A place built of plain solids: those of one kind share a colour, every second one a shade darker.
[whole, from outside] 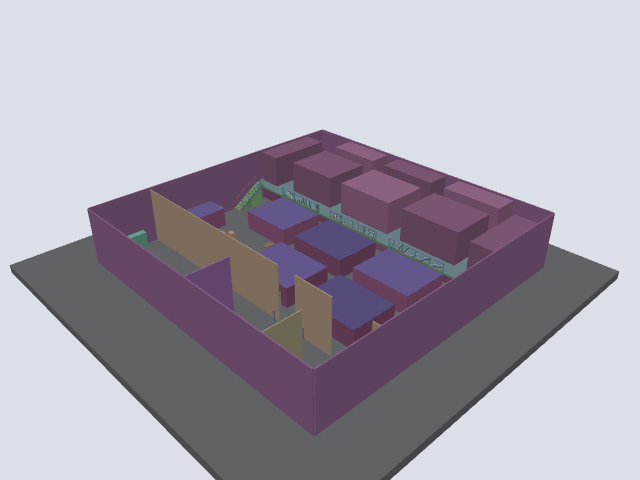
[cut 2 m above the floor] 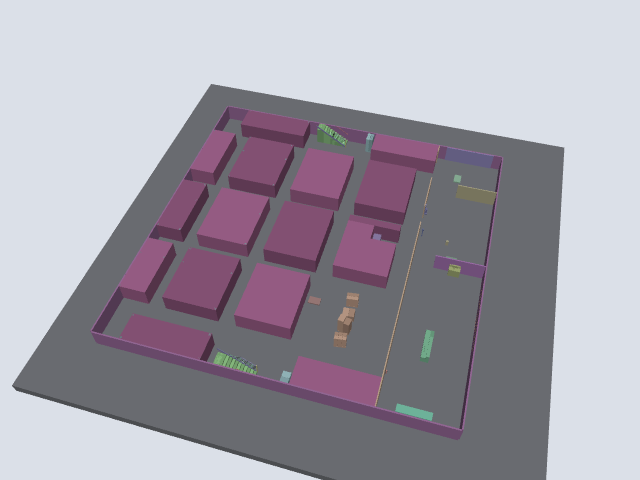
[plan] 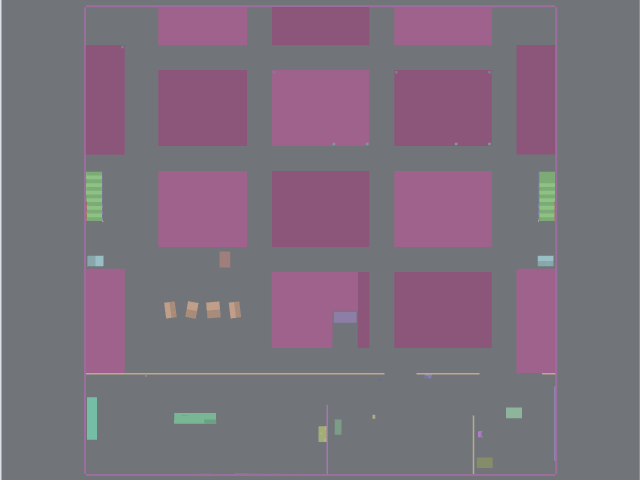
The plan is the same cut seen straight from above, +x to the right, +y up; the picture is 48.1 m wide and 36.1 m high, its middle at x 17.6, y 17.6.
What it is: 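A self-storage house; a reception shop, a loading bay, aisles of roller-shutter units, a steel mezzanine reached by steel stairs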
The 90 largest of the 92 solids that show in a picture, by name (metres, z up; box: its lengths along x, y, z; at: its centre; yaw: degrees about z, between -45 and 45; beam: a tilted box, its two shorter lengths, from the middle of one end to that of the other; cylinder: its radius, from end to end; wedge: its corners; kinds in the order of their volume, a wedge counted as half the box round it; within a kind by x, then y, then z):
{
 "units_1": {"box": [2.92, 7.85, 2.39], "at": [1.45, 11.51, 1.15]},
 "units_2": {"box": [2.92, 8.25, 2.39], "at": [1.45, 28.14, 1.15]},
 "units_3": {"box": [6.67, 5.72, 2.39], "at": [8.78, 19.93, 1.15]},
 "units_4": {"box": [6.67, 5.72, 2.39], "at": [8.78, 27.52, 1.15]},
 "units_5": {"box": [6.67, 2.87, 2.39], "at": [8.78, 33.69, 1.15]},
 "units_6": {"box": [4.57, 5.72, 2.39], "at": [16.27, 12.34, 1.15]},
 "units_7": {"box": [7.33, 5.72, 2.39], "at": [17.64, 19.93, 1.15]},
 "units_8": {"box": [7.33, 5.72, 2.39], "at": [17.64, 27.52, 1.15]},
 "units_9": {"box": [7.33, 2.87, 2.39], "at": [17.64, 33.69, 1.15]},
 "units_10": {"box": [1.92, 2.92, 2.39], "at": [19.49, 13.74, 1.15]},
 "units_11": {"box": [0.88, 5.72, 2.39], "at": [20.87, 12.34, 1.15]},
 "units_12": {"box": [7.33, 5.72, 2.39], "at": [26.84, 12.34, 1.15]},
 "units_13": {"box": [7.33, 5.72, 2.39], "at": [26.84, 19.93, 1.15]},
 "units_14": {"box": [7.33, 5.72, 2.39], "at": [26.84, 27.52, 1.15]},
 "units_15": {"box": [7.33, 2.87, 2.39], "at": [26.84, 33.69, 1.15]},
 "units_16": {"box": [2.92, 7.85, 2.39], "at": [33.84, 11.51, 1.15]},
 "units_17": {"box": [2.92, 8.25, 2.39], "at": [33.84, 28.14, 1.15]},
 "units_deck_1": {"box": [2.92, 8.25, 3.95], "at": [1.45, 28.14, 4.57]},
 "units_deck_2": {"box": [6.67, 5.72, 3.95], "at": [8.78, 27.52, 4.57]},
 "units_deck_3": {"box": [6.67, 2.87, 3.95], "at": [8.78, 33.69, 4.57]},
 "units_deck_4": {"box": [7.33, 5.72, 3.95], "at": [17.64, 27.52, 4.57]},
 "units_deck_5": {"box": [7.33, 2.87, 3.95], "at": [17.64, 33.69, 4.57]},
 "units_deck_6": {"box": [7.33, 5.72, 3.95], "at": [26.84, 27.52, 4.57]},
 "units_deck_7": {"box": [7.33, 2.87, 3.95], "at": [26.84, 33.69, 4.57]},
 "units_deck_8": {"box": [2.92, 8.25, 3.95], "at": [33.84, 28.14, 4.57]},
 "wall_1": {"box": [0.15, 35.11, 6.84], "at": [-0.07, 17.55, 3.37]},
 "wall_2": {"box": [35.29, 0.15, 6.84], "at": [17.64, -0.07, 3.37]},
 "wall_3": {"box": [35.29, 0.15, 6.84], "at": [17.64, 35.19, 3.37]},
 "wall_4": {"box": [0.15, 35.11, 6.84], "at": [35.37, 17.55, 3.37]},
 "slab_deck_1": {"box": [35.29, 12.38, 0.25], "at": [17.64, 28.92, 2.46]},
 "deck_stair_1": {"box": [1.2, 0.86, 0.23], "at": [0.61, 19.46, 0.07]},
 "deck_stair_2": {"box": [1.2, 0.86, 0.42], "at": [0.61, 19.74, 0.16]},
 "deck_stair_3": {"box": [1.2, 0.86, 0.6], "at": [0.61, 20.03, 0.25]},
 "deck_stair_4": {"box": [1.2, 0.86, 0.79], "at": [0.61, 20.31, 0.34]},
 "deck_stair_5": {"box": [1.2, 0.86, 0.97], "at": [0.61, 20.6, 0.44]},
 "deck_stair_6": {"box": [1.2, 0.86, 1.16], "at": [0.61, 20.88, 0.53]},
 "deck_stair_7": {"box": [1.2, 0.86, 1.34], "at": [0.61, 21.16, 0.62]},
 "deck_stair_8": {"box": [1.2, 0.86, 1.53], "at": [0.61, 21.45, 0.71]},
 "deck_stair_9": {"box": [1.2, 0.86, 1.72], "at": [0.61, 21.73, 0.81]},
 "deck_stair_10": {"box": [1.2, 0.86, 1.9], "at": [0.61, 22.02, 0.9]},
 "deck_stair_11": {"box": [1.2, 0.86, 2.08], "at": [0.61, 22.3, 0.99]},
 "deck_stair_12": {"box": [1.2, 0.57, 2.27], "at": [0.61, 22.44, 1.08]},
 "deck_stair_13": {"box": [1.2, 0.29, 2.46], "at": [0.61, 22.59, 1.18]},
 "deck_stair_14": {"box": [1.2, 0.86, 0.23], "at": [34.68, 19.46, 0.07]},
 "deck_stair_15": {"box": [1.2, 0.86, 0.42], "at": [34.68, 19.74, 0.16]},
 "deck_stair_16": {"box": [1.2, 0.86, 0.6], "at": [34.68, 20.03, 0.25]},
 "deck_stair_17": {"box": [1.2, 0.86, 0.79], "at": [34.68, 20.31, 0.34]},
 "deck_stair_18": {"box": [1.2, 0.86, 0.97], "at": [34.68, 20.6, 0.44]},
 "deck_stair_19": {"box": [1.2, 0.86, 1.16], "at": [34.68, 20.88, 0.53]},
 "deck_stair_20": {"box": [1.2, 0.86, 1.34], "at": [34.68, 21.16, 0.62]},
 "deck_stair_21": {"box": [1.2, 0.86, 1.53], "at": [34.68, 21.45, 0.71]},
 "deck_stair_22": {"box": [1.2, 0.86, 1.72], "at": [34.68, 21.73, 0.81]},
 "deck_stair_23": {"box": [1.2, 0.86, 1.9], "at": [34.68, 22.02, 0.9]},
 "deck_stair_24": {"box": [1.2, 0.86, 2.08], "at": [34.68, 22.3, 0.99]},
 "front_wall_1": {"box": [22.45, 0.12, 6.59], "at": [11.22, 7.54, 3.25]},
 "front_wall_2": {"box": [4.74, 0.12, 6.59], "at": [27.22, 7.54, 3.25]},
 "front_wall_3": {"box": [1.0, 0.12, 6.59], "at": [34.79, 7.54, 3.25]},
 "utop_1": {"box": [2.9, 7.83, 0.03], "at": [1.45, 11.51, 2.35]},
 "utop_2": {"box": [6.65, 5.7, 0.03], "at": [8.78, 19.93, 2.35]},
 "utop_3": {"box": [7.31, 5.7, 0.03], "at": [17.64, 12.34, 2.35]},
 "utop_4": {"box": [7.31, 5.7, 0.03], "at": [17.64, 19.93, 2.35]},
 "utop_5": {"box": [7.31, 5.7, 0.03], "at": [26.84, 12.34, 2.35]},
 "utop_6": {"box": [7.31, 5.7, 0.03], "at": [26.84, 19.93, 2.35]},
 "shelving_1": {"box": [0.76, 3.2, 1.99], "at": [0.45, 4.18, 0.95]},
 "park_1": {"box": [0.39, 0.39, 1.31], "at": [6.1, 12.71, 0.8], "yaw": 7.5},
 "park_2": {"box": [0.39, 0.39, 1.31], "at": [6.15, 12.31, 0.8], "yaw": 7.5},
 "park_3": {"box": [0.39, 0.39, 1.31], "at": [6.2, 11.92, 0.8], "yaw": 7.5},
 "park_4": {"box": [0.79, 0.59, 1.62], "at": [7.91, 12.04, 0.95], "yaw": -10.2},
 "park_5": {"box": [0.79, 0.59, 2.02], "at": [8.02, 12.64, 1.16], "yaw": -10.2},
 "park_6": {"box": [0.99, 0.59, 0.69], "at": [9.56, 12.64, 0.49], "yaw": 4.8},
 "park_7": {"box": [0.99, 0.59, 0.69], "at": [9.61, 12.04, 0.49], "yaw": 4.8},
 "park_8": {"box": [0.39, 1.19, 1.19], "at": [11.0, 12.32, 0.74], "yaw": 6.9},
 "park_9": {"box": [0.39, 1.19, 1.19], "at": [11.4, 12.36, 0.74], "yaw": 6.9},
 "reception_side_1": {"box": [0.12, 5.2, 6.59], "at": [18.15, 2.6, 3.25]},
 "bay_side_1": {"box": [0.12, 4.4, 6.59], "at": [29.15, 2.2, 3.25]},
 "counter_1": {"box": [2.27, 0.32, 1.11], "at": [7.76, 3.95, 0.51]},
 "counter_2": {"box": [3.15, 0.48, 0.78], "at": [8.21, 4.34, 0.34]},
 "counter_3": {"box": [0.92, 0.35, 0.82], "at": [9.34, 3.93, 0.36]},
 "loading_door_1": {"box": [0.08, 5.61, 4.25], "at": [35.25, 3.8, 2.08]},
 "foot_pallet_1": {"box": [0.59, 0.79, 1.37], "at": [0.42, 16.03, 0.83]},
 "foot_pallet_2": {"box": [0.59, 0.79, 1.37], "at": [1.02, 16.03, 0.83]},
 "foot_pallet_3": {"box": [0.39, 0.39, 1.89], "at": [34.17, 15.83, 1.09]},
 "foot_pallet_4": {"box": [0.39, 0.39, 1.89], "at": [34.17, 16.23, 1.09]},
 "cell_sofa_1": {"box": [1.7, 0.84, 0.92], "at": [19.49, 11.79, 0.41]},
 "more_packing_table_packing_table_1": {"box": [0.6, 1.2, 1.01], "at": [17.79, 3.0, 0.46]},
 "cleaner_cart_1": {"box": [0.5, 1.15, 1.07], "at": [18.96, 3.54, 0.48]},
 "bay_1": {"box": [1.19, 0.79, 0.52], "at": [29.99, 0.85, 0.41]},
 "deck_guard_string_1": {"wedge": [[1.24, 19.02, -0.02], [1.24, 19.02, 0.21], [1.24, 22.78, 2.42], [1.24, 22.78, 2.65], [1.28, 19.02, -0.02], [1.28, 19.02, 0.21], [1.28, 22.78, 2.42], [1.28, 22.78, 2.65]]},
 "deck_guard_string_2": {"wedge": [[34.01, 19.02, -0.02], [34.01, 19.02, 0.21], [34.01, 22.78, 2.42], [34.01, 22.78, 2.65], [34.05, 19.02, -0.02], [34.05, 19.02, 0.21], [34.05, 22.78, 2.42], [34.05, 22.78, 2.65]]},
 "onway_owbay_1": {"box": [1.2, 0.8, 0.19], "at": [32.19, 4.6, 0.05]}
}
